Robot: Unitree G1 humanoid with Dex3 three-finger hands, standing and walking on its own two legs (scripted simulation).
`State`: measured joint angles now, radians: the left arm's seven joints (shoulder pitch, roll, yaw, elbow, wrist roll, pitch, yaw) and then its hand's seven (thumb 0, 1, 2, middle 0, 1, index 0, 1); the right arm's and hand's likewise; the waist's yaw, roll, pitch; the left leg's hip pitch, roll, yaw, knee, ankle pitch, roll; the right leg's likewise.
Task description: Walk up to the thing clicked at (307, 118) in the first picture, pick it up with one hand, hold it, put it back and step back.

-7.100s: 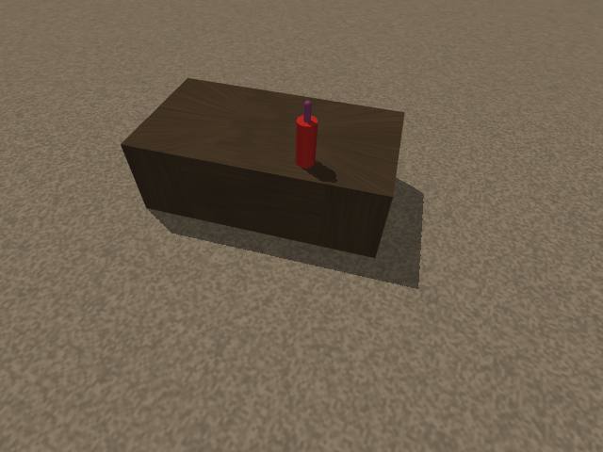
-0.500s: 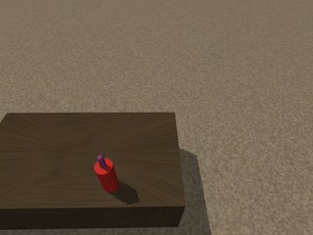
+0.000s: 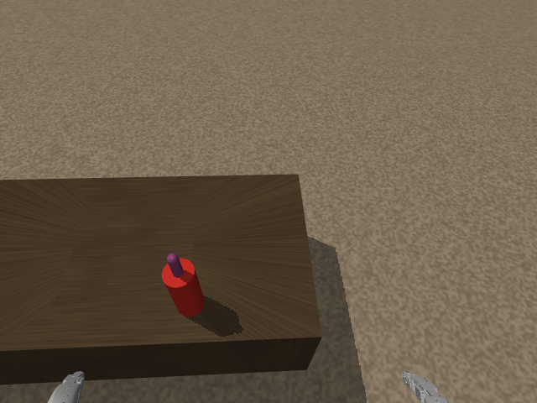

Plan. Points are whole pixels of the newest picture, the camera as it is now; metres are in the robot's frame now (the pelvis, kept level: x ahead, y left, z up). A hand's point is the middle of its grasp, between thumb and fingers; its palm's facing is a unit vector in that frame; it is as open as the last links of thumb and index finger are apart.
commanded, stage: go down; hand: left
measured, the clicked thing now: (182, 282) +0.45 +0.20 -0.28
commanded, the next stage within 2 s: none
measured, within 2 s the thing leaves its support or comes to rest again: neither
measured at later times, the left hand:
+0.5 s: hand out of the picture +0.17 +0.26 -0.12, palm faces +0.05 -0.95 -0.31, open 17.2 cm
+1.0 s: hand (65, 390) +0.19 +0.30 -0.10, palm faces +0.21 -0.93 -0.31, open 17.2 cm
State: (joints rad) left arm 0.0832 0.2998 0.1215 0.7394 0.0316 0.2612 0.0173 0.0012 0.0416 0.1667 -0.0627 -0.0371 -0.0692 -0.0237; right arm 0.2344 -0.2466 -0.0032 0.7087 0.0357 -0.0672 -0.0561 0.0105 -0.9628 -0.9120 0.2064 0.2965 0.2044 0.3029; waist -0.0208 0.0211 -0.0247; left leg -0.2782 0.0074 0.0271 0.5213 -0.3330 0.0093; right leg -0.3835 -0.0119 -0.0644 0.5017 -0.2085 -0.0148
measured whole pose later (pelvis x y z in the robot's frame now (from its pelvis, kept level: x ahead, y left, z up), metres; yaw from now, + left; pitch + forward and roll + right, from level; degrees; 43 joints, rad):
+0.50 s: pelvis +0.02 +0.03 -0.02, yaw +1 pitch +8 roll -3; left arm 0.29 0.30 0.08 0.29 0.02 0.42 0.01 -0.01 -0.48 0.05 -0.08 -0.05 -0.08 -0.04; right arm 0.24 -0.23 0.02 0.63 0.01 -0.14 -0.07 0.01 -0.84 -0.88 0.21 0.30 0.21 0.30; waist -0.02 0.03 -0.08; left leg -0.40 0.00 0.00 0.72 -0.46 0.04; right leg -0.47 -0.03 -0.08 0.63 -0.30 0.03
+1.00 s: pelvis -0.01 +0.01 -0.04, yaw +3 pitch +10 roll -2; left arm 0.16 0.42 0.27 0.33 -0.05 0.36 -0.10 -0.01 -0.48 0.09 -0.07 -0.04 -0.06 -0.04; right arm 0.24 -0.25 0.03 0.62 0.02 -0.23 -0.14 0.01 -0.85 -0.89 0.21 0.30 0.21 0.30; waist -0.02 0.01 -0.11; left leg -0.59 0.01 -0.04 0.92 -0.51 0.02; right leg -0.65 -0.03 -0.13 0.84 -0.36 -0.01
